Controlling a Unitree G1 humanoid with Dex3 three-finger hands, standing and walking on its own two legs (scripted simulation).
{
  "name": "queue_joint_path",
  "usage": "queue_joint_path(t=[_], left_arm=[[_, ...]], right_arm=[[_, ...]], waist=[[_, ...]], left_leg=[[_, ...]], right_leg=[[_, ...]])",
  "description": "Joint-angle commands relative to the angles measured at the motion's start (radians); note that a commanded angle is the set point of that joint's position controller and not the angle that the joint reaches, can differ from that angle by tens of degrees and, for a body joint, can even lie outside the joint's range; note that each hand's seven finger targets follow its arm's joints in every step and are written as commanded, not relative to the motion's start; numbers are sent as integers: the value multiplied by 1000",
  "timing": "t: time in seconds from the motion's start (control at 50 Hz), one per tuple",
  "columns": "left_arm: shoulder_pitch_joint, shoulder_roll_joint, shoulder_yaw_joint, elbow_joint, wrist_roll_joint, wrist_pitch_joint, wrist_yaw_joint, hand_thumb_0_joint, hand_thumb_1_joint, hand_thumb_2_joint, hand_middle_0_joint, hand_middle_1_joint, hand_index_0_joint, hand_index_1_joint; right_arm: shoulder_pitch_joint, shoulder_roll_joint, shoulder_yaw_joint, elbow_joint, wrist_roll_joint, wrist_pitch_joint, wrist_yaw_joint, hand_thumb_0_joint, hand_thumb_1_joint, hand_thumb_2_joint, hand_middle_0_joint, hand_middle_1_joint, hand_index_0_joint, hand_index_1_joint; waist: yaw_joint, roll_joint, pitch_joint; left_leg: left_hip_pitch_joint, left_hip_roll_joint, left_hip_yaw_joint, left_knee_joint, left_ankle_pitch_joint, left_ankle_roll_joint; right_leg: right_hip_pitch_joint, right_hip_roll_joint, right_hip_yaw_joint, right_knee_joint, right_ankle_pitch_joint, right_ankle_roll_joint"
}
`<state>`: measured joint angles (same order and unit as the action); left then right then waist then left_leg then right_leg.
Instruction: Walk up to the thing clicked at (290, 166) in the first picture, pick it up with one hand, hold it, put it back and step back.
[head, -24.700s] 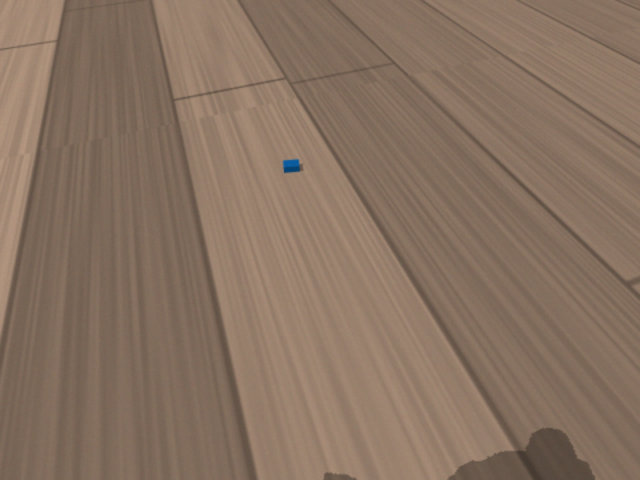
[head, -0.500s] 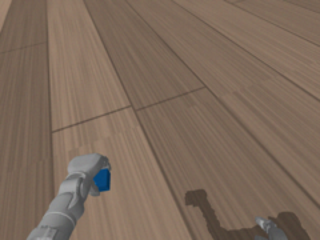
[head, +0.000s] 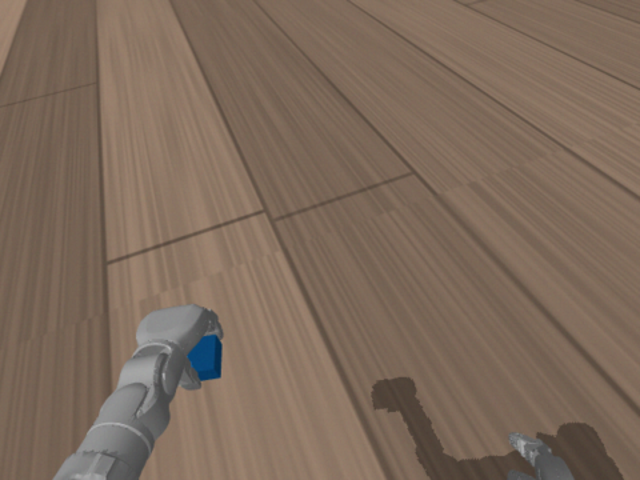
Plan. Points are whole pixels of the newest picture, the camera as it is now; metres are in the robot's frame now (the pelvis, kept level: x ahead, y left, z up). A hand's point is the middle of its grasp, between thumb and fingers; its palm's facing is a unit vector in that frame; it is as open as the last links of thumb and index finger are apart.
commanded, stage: hold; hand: left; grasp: from above
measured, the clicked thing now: (192, 359) +0.31 +0.23 -0.06
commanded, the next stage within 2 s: crouch in 0.16 s
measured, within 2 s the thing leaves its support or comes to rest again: neither
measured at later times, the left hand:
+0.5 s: hand (193, 368) +0.29 +0.22 -0.05, palm faces -0.46 -0.07 -0.89, open 8.2 cm
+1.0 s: hand (233, 383) +0.36 +0.23 -0.28, palm faces -0.40 +0.00 -0.92, open 8.2 cm
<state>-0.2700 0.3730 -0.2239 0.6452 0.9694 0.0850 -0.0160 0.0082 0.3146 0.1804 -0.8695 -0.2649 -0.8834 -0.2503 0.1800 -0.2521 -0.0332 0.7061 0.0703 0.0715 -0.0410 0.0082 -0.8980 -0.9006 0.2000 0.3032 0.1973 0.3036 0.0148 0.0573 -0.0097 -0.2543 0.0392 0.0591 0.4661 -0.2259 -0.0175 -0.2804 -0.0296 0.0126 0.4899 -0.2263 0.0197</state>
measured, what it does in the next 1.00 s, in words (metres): lowers itself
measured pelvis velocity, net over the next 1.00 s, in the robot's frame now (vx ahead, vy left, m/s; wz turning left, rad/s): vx -0.04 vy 0.01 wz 0.01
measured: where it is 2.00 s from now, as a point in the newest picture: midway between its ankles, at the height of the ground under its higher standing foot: outside the picture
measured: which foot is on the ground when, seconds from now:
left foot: down 0.00-1.00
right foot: down 0.00-1.00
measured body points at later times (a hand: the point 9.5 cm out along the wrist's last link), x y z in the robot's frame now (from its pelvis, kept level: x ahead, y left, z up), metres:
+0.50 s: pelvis +0.00 +0.00 +0.00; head +0.02 -0.02 +0.45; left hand +0.31 +0.22 +0.00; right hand +0.15 -0.25 -0.12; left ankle +0.01 +0.13 -0.74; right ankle +0.02 -0.13 -0.74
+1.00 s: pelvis -0.04 +0.01 -0.16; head +0.10 +0.02 +0.26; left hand +0.38 +0.23 -0.22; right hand +0.00 -0.28 -0.29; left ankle +0.01 +0.13 -0.74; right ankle +0.02 -0.13 -0.74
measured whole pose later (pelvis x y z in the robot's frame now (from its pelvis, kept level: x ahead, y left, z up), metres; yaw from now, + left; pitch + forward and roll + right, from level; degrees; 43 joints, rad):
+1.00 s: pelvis -0.04 +0.01 -0.16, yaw +0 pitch +28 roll -2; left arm -0.70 0.38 -0.08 1.25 1.12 0.03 0.38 0.01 0.29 0.12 -0.95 -0.17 -0.96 -0.15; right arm 0.26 -0.26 -0.08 0.75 -0.03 0.00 0.00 0.00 -0.89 -0.90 0.20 0.30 0.20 0.30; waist -0.14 0.04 -0.19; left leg -1.39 0.06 -0.01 1.46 -0.56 0.00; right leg -1.38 -0.02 0.00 1.42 -0.54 0.03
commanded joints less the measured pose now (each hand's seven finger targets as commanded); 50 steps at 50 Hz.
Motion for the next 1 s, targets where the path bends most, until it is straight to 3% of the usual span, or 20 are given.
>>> queue_joint_path(t=[0.0,0.06,0.08,0.1,0.14,0.24,0.26,0.28,0.3,0.38,0.42,0.52,0.64,0.68,0.72,0.76,0.78,0.82,0.88,0.98], left_arm=[[-288,192,74,-186,4,-8,20,0,706,294,-1063,-318,-1088,-293],[-287,206,96,-200,4,-12,27,0,694,294,-1055,-314,-1079,-290],[-302,192,80,-196,7,-12,33,0,712,290,-1067,-319,-1093,-293],[-356,212,93,-228,10,-15,40,0,696,288,-1053,-317,-1080,-290],[-331,228,118,-195,18,-12,56,0,699,265,-1051,-323,-1084,-291],[-341,213,103,-187,22,0,58,0,789,277,-1085,-384,-1141,-326],[-306,195,90,-176,16,5,53,0,709,295,-1005,-349,-1061,-303],[-284,170,70,-148,15,9,47,0,755,296,-1084,-322,-1118,-289],[-265,176,78,-148,11,5,43,0,795,315,-1130,-296,-1157,-272],[-262,169,70,-117,14,-21,47,0,850,314,-1180,-280,-1203,-258],[-245,161,79,-77,27,-38,74,0,854,299,-1199,-238,-1216,-224],[-364,151,79,39,73,-65,196,0,843,294,-1201,-214,-1214,-203],[-496,114,77,251,130,-85,324,0,815,277,-1177,-239,-1198,-220],[-567,131,98,279,148,-90,366,0,805,286,-1172,-235,-1192,-218],[-576,111,99,385,159,-79,398,0,826,283,-1184,-250,-1207,-228],[-639,147,121,407,160,-75,423,0,826,310,-1193,-246,-1210,-231],[-660,169,136,425,157,-73,431,0,817,302,-1181,-243,-1200,-226],[-672,151,129,464,156,-69,434,0,822,292,-1192,-214,-1207,-202],[-722,195,162,458,154,-60,442,0,802,290,-1187,-219,-1200,-208],[-797,220,187,502,143,-39,436,0,682,281,-1094,-223,-1107,-212]], right_arm=[[-88,-122,-39,-148,-2,-44,-12,0,-895,-899,200,300,199,300],[-85,-121,-38,-156,-1,-42,-12,0,-895,-899,200,300,199,300],[-91,-118,-35,-155,-2,-42,-12,0,-898,-900,200,300,199,300],[-81,-121,-38,-154,-2,-42,-13,0,-897,-899,199,300,199,300],[-82,-118,-36,-147,-4,-42,-13,0,-897,-899,200,300,199,300],[-68,-122,-45,-134,-4,-40,-8,0,-906,-907,201,301,201,300],[-81,-116,-41,-137,-3,-39,-8,0,-864,-890,201,301,202,301],[-79,-121,-43,-140,-3,-38,-7,0,-878,-895,201,300,201,300],[-76,-123,-45,-140,-2,-38,-7,0,-877,-895,201,300,201,300],[-77,-116,-38,-147,-3,-36,-8,0,-878,-896,200,300,201,300],[-68,-118,-39,-145,-7,-34,-7,0,-880,-896,200,300,200,300],[-14,-127,-54,-98,-25,-31,4,0,-880,-895,200,300,200,300],[67,-141,-79,-41,-53,-50,21,0,-885,-895,199,299,200,299],[87,-146,-88,-44,-63,-61,25,0,-884,-894,200,299,200,299],[108,-152,-90,-47,-71,-70,28,0,-887,-895,199,299,200,299],[122,-154,-96,-50,-74,-77,26,0,-886,-894,199,299,200,299],[127,-158,-96,-48,-80,-82,27,0,-884,-893,200,299,200,299],[139,-161,-100,-44,-87,-89,27,0,-882,-893,200,299,200,299],[155,-164,-98,-52,-95,-95,25,0,-885,-894,200,299,200,299],[166,-172,-100,-37,-108,-105,20,0,-881,-892,200,299,200,299]], waist=[[3,-69,-228],[8,-47,-241],[-2,-49,-227],[-7,-44,-248],[3,-50,-245],[0,-44,-278],[11,-50,-260],[-5,-75,-233],[1,-82,-223],[-7,-98,-176],[-16,-123,-158],[-57,-92,-207],[-102,-71,-351],[-96,-13,-412],[-117,-34,-415],[-112,-18,-478],[-112,-1,-512],[-122,0,-575],[-129,41,-685],[-162,43,-708]], left_leg=[[103,-42,-7,-55,160,29],[110,-45,-2,-53,177,28],[107,-48,-2,-54,170,29],[118,-44,-3,-52,169,28],[111,-47,1,-48,162,30],[129,-45,4,-39,225,30],[121,-46,1,-43,227,28],[111,-47,2,-44,209,31],[108,-44,0,-46,201,32],[74,-52,-1,-46,142,34],[49,-53,-6,-35,114,35],[-10,-51,-7,62,148,24],[-259,-48,-11,346,111,16],[-342,-42,-14,441,94,12],[-469,-40,-27,512,30,16],[-560,-43,-29,577,-23,16],[-586,-38,-36,617,-23,17],[-661,-36,-44,700,-32,23],[-763,-34,-55,796,-50,24],[-908,-26,-82,890,-175,20]], right_leg=[[61,49,-22,-83,122,-25],[68,47,-19,-79,137,-26],[58,46,-18,-81,133,-26],[55,48,-18,-79,135,-26],[63,45,-18,-84,127,-23],[87,45,-16,-72,194,-23],[85,46,-23,-74,191,-24],[71,46,-19,-80,178,-23],[70,46,-22,-83,168,-23],[32,41,-18,-89,115,-21],[13,39,-20,-84,88,-21],[-82,40,-22,13,129,-24],[-316,38,-13,267,114,-28],[-423,42,-15,358,88,-37],[-509,45,-25,429,33,-39],[-570,43,-24,497,-14,-43],[-625,48,-31,542,-23,-45],[-699,50,-40,626,-35,-49],[-775,47,-46,738,-47,-54],[-941,46,-60,863,-150,-60]])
